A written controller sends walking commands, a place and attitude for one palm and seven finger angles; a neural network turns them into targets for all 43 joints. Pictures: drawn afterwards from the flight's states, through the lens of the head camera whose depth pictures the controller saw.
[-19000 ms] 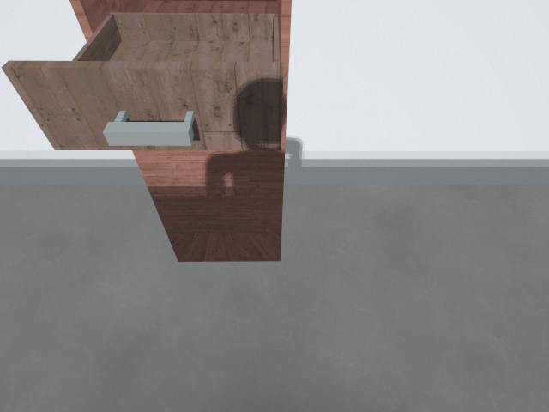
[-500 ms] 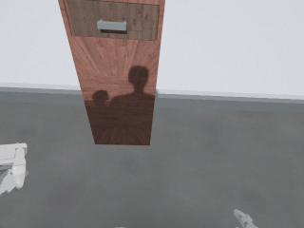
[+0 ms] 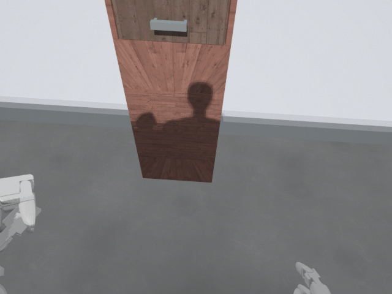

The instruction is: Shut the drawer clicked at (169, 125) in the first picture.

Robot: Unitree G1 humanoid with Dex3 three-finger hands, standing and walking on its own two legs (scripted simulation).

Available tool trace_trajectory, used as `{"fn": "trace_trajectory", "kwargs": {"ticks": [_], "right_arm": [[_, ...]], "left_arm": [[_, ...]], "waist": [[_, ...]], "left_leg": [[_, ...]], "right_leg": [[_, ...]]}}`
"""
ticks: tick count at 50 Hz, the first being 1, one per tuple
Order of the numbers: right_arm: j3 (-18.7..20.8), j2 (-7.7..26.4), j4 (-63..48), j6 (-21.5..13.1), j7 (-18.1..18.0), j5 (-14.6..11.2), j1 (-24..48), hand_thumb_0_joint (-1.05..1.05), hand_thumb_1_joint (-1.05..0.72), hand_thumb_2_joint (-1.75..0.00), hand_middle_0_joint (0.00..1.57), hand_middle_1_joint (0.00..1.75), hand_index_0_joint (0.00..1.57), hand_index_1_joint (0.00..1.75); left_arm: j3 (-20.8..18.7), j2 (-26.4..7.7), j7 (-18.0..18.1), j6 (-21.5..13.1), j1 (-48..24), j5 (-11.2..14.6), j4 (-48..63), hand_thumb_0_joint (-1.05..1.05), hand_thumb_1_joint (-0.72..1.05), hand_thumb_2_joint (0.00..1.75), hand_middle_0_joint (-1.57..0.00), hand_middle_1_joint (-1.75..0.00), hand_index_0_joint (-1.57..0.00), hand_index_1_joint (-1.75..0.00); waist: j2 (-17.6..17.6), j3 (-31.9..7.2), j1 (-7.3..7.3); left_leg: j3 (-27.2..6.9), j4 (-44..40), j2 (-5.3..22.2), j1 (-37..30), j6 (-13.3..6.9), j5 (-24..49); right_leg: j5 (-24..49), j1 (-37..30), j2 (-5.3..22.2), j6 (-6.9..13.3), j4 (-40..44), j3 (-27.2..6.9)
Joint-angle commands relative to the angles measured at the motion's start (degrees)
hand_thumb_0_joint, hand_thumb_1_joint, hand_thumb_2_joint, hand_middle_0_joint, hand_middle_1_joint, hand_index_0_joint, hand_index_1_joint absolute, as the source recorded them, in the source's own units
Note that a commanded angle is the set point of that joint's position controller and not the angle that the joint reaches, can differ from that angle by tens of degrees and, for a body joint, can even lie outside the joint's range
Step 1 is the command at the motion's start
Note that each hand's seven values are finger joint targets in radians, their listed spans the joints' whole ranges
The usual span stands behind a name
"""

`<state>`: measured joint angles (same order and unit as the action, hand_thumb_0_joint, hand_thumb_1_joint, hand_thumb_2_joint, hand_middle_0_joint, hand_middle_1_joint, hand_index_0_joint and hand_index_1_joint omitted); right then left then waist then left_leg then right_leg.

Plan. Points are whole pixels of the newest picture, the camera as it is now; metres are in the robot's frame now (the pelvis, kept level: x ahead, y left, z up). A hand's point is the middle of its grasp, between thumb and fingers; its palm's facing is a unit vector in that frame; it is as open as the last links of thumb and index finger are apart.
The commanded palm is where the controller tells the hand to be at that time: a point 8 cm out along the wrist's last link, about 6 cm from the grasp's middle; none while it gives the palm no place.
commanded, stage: stop stepping back and stand still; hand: left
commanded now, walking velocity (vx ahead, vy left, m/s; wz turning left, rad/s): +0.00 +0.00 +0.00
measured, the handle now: (169, 23) +0.88 +0.16 +0.19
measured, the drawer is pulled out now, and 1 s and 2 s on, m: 0.00 0.00 0.00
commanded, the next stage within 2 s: let the arm hang, fingers relaxed in 0.46 s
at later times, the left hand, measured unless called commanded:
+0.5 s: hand (48, 198) +0.21 +0.24 +0.17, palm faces +0.33 -0.82 -0.47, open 3.3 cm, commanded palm +0.15 +0.28 +0.19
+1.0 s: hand out of the picture -0.02 +0.22 -0.16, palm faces +0.03 -0.97 -0.24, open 3.9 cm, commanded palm none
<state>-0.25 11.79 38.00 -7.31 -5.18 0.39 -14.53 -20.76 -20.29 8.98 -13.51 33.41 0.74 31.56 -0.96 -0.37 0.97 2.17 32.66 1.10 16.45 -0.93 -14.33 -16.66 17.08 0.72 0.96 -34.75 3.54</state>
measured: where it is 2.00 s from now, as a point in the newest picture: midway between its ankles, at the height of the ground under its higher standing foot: outside the picture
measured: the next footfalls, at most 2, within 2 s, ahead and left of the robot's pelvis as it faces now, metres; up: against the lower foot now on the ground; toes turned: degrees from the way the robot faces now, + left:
none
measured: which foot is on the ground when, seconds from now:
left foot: down 0.00-1.00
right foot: down 0.00-1.00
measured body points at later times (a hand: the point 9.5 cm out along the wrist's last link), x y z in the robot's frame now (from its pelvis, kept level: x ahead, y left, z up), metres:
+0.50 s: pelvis +0.02 +0.01 +0.01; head +0.04 +0.01 +0.46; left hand +0.18 +0.28 +0.19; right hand +0.20 -0.23 -0.07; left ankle +0.03 +0.12 -0.73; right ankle +0.02 -0.10 -0.73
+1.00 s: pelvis -0.01 +0.01 +0.01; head +0.02 +0.03 +0.46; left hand -0.02 +0.27 -0.15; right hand +0.00 -0.24 -0.13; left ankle +0.03 +0.12 -0.73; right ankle +0.02 -0.10 -0.73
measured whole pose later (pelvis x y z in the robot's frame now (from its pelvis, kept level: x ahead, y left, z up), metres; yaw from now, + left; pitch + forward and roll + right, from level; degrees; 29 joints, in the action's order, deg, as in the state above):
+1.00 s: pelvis -0.01 +0.01 +0.01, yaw +2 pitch -1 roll -1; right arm 0.3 12.7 60.1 2.3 -0.7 1.3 -16.5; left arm -0.8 -14.0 0.6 1.6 16.3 -1.1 -60.5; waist -0.7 4.3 0.5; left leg 0.5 27.1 0.0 15.5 -1.1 -11.2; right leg -10.9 13.4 0.9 0.6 -24.8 4.6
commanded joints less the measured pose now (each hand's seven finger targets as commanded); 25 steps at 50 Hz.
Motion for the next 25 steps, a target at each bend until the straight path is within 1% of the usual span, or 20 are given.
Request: {"fn": "trace_trajectory", "kwargs": {"ticks": [1,2,3,4,5,6,7,8,9,10,11,13,15,16,18,20,22,23,25], "right_arm": [[1.4,5.9,-10.0,-4.1,0.1,-0.3,8.2,0.00,-0.90,-0.90,0.20,0.30,0.20,0.30],[1.4,6.0,-9.8,-4.3,0.3,-0.3,7.8,0.00,-0.90,-0.90,0.20,0.30,0.20,0.30],[1.5,6.2,-9.9,-4.3,0.5,-0.4,7.5,0.00,-0.90,-0.90,0.20,0.30,0.20,0.30],[1.9,6.4,-10.2,-4.2,0.9,-0.5,7.2,0.00,-0.90,-0.90,0.20,0.30,0.20,0.30],[2.3,6.5,-10.4,-4.1,1.1,-0.5,7.4,0.00,-0.90,-0.90,0.20,0.30,0.20,0.30],[2.2,6.1,-10.3,-3.8,1.3,-0.5,7.2,0.00,-0.90,-0.90,0.20,0.30,0.20,0.30],[2.3,5.9,-10.3,-3.5,1.4,-0.5,6.7,0.00,-0.90,-0.90,0.20,0.30,0.20,0.30],[2.3,5.9,-10.4,-3.2,1.4,-0.4,6.8,0.00,-0.90,-0.90,0.20,0.30,0.20,0.30],[2.3,5.8,-10.6,-2.9,1.3,-0.4,7.1,0.00,-0.90,-0.90,0.20,0.30,0.20,0.30],[2.4,6.0,-11.0,-2.7,1.1,-0.4,7.5,0.00,-0.90,-0.90,0.20,0.30,0.20,0.30],[2.1,5.8,-11.3,-2.4,0.9,-0.5,7.6,0.00,-0.90,-0.90,0.20,0.30,0.20,0.30],[2.2,6.0,-11.6,-1.9,0.7,-0.6,7.9,0.00,-0.90,-0.90,0.20,0.30,0.20,0.30],[2.3,6.0,-12.1,-1.7,0.5,-0.8,8.3,0.00,-0.90,-0.90,0.20,0.30,0.20,0.30],[2.3,6.0,-12.2,-1.5,0.5,-0.9,8.1,0.00,-0.90,-0.90,0.20,0.30,0.20,0.30],[2.3,6.4,-12.4,-1.4,0.5,-0.9,8.0,0.00,-0.90,-0.90,0.20,0.30,0.20,0.30],[2.4,6.4,-12.7,-1.3,0.4,-0.8,8.5,0.00,-0.90,-0.90,0.20,0.30,0.20,0.30],[2.4,6.2,-12.7,-1.2,0.4,-0.8,8.2,0.00,-0.90,-0.90,0.20,0.30,0.20,0.30],[2.5,6.5,-12.7,-1.2,0.4,-0.8,8.2,0.00,-0.90,-0.90,0.20,0.30,0.20,0.30],[2.5,6.5,-12.9,-1.1,0.3,-0.7,8.6,0.00,-0.90,-0.90,0.20,0.30,0.20,0.30]], "left_arm": [[-5.5,-9.5,0.2,-2.9,-3.8,-0.2,13.1,0.00,0.90,0.90,-1.40,-1.60,-1.40,-1.60],[-6.0,-9.7,0.3,-3.1,-2.9,-0.4,12.7,0.00,0.90,0.90,-1.40,-1.60,-1.40,-1.60],[-5.7,-9.5,0.3,-3.1,-1.9,-0.3,12.7,0.00,0.90,0.90,-1.40,-1.60,-1.40,-1.60],[-5.6,-9.1,0.1,-3.1,-0.5,0.1,12.1,0.00,0.90,0.90,-1.40,-1.60,-1.40,-1.60],[-5.9,-9.6,0.1,-3.1,0.1,0.3,12.9,0.00,0.90,0.90,-1.40,-1.60,-1.40,-1.60],[-6.1,-9.7,0.0,-3.2,0.7,0.7,12.6,0.00,0.90,0.90,-1.40,-1.60,-1.40,-1.60],[-6.1,-9.4,0.1,-3.1,1.3,0.9,12.2,0.00,0.90,0.90,-1.40,-1.60,-1.40,-1.60],[-6.4,-9.6,0.1,-3.0,1.5,1.0,12.5,0.00,0.90,0.90,-1.40,-1.60,-1.40,-1.60],[-6.5,-9.7,0.2,-3.0,2.1,1.1,12.2,0.00,0.90,0.90,-1.40,-1.60,-1.40,-1.60],[-7.0,-10.0,0.2,-2.8,2.9,1.2,12.0,0.00,0.90,0.90,-1.40,-1.60,-1.40,-1.60],[-6.7,-9.6,0.1,-2.7,3.1,1.3,11.5,0.00,0.90,0.90,-1.40,-1.60,-1.40,-1.60],[-6.8,-9.6,0.1,-2.8,3.0,1.4,11.4,0.00,0.90,0.90,-1.40,-1.60,-1.40,-1.60],[-6.9,-9.9,0.0,-2.5,3.2,1.5,10.9,0.00,0.90,0.90,-1.40,-1.60,-1.40,-1.60],[-6.5,-9.5,-0.1,-2.5,3.5,1.5,10.7,0.00,0.90,0.90,-1.40,-1.60,-1.40,-1.60],[-5.9,-9.2,-0.2,-2.5,3.0,1.5,11.0,0.00,0.90,0.90,-1.40,-1.60,-1.40,-1.60],[-6.1,-9.7,-0.1,-2.4,3.1,1.4,12.1,0.00,0.90,0.90,-1.40,-1.60,-1.40,-1.60],[-6.0,-9.4,-0.1,-2.4,4.1,1.5,11.5,0.00,0.90,0.90,-1.40,-1.60,-1.40,-1.60],[-5.9,-9.5,-0.1,-2.5,3.6,1.4,12.3,0.00,0.90,0.90,-1.40,-1.60,-1.40,-1.60],[-6.6,-10.2,0.0,-2.4,3.8,1.4,12.3,0.00,0.90,0.90,-1.40,-1.60,-1.40,-1.60]], "waist": [[9.9,1.1,-0.77],[8.4,0.9,-0.62],[5.4,0.4,-0.62],[2.1,-0.6,-0.73],[0.6,-2.3,-1.04],[-0.5,-3.6,-1.30],[-0.7,-4.4,-1.53],[0.4,-5.1,-1.52],[1.6,-5.0,-1.47],[2.4,-5.2,-1.36],[2.3,-4.7,-1.32],[2.7,-5.4,-1.14],[2.3,-5.8,-1.09],[2.5,-6.0,-1.09],[3.4,-5.6,-1.00],[4.0,-5.9,-0.91],[2.7,-5.5,-0.90],[3.4,-5.8,-0.93],[3.6,-5.4,-0.87]], "left_leg": [[-14.2,-17.2,11.5,3.9,-5.6,-4.4],[-11.2,-15.0,9.8,3.8,-4.7,-1.6],[-8.7,-12.3,7.3,4.2,-3.6,1.0],[-6.3,-9.1,4.8,3.0,-2.4,3.7],[-4.1,-5.9,2.9,1.2,-1.3,5.6],[-3.0,-3.8,2.0,-0.6,-0.7,6.0],[-2.5,-2.9,1.5,-2.1,-0.4,6.1],[-2.5,-3.4,1.4,-3.1,-0.4,6.4],[-2.7,-4.4,1.8,-4.3,-0.5,7.3],[-3.2,-5.6,2.4,-4.6,-0.6,9.2],[-3.7,-6.9,2.9,-4.7,-0.6,10.3],[-4.2,-8.2,3.7,-5.0,-0.9,13.7],[-4.0,-8.3,3.9,-5.6,-0.8,16.9],[-3.7,-8.2,3.9,-6.0,-0.7,17.6],[-3.9,-9.0,3.9,-5.5,-0.6,17.0],[-4.0,-9.2,3.7,-5.3,-0.6,16.3],[-3.7,-9.2,3.5,-5.2,-0.6,14.2],[-3.6,-9.4,3.3,-5.3,-0.6,13.8],[-4.0,-10.0,3.3,-4.6,-0.6,12.9]], "right_leg": [[-1.3,-3.6,0.7,-1.7,1.1,-2.7],[2.0,-5.3,1.0,-1.5,4.4,-3.1],[5.5,-7.0,1.4,-1.2,7.3,-4.4],[9.2,-7.3,2.4,-0.4,9.5,-7.2],[12.0,-7.1,4.5,0.5,11.1,-9.9],[12.6,-6.3,6.1,1.2,12.7,-11.9],[12.7,-5.7,7.0,1.8,13.5,-12.3],[12.5,-5.6,7.0,1.9,13.5,-12.1],[12.2,-5.0,6.4,1.6,13.4,-11.3],[13.6,-5.5,5.5,1.2,12.5,-10.0],[14.4,-5.8,4.6,0.6,12.0,-8.9],[16.8,-7.5,3.3,-0.1,10.8,-7.3],[20.2,-8.5,3.2,-0.4,10.3,-6.5],[21.2,-8.6,3.1,-0.5,10.2,-6.5],[19.5,-8.7,2.8,-0.6,10.5,-6.0],[19.2,-9.3,3.0,-0.5,10.9,-6.0],[18.2,-8.9,3.1,-0.6,11.8,-6.4],[17.9,-9.0,3.0,-0.5,11.9,-6.7],[16.8,-9.1,3.1,-0.5,12.3,-6.4]]}}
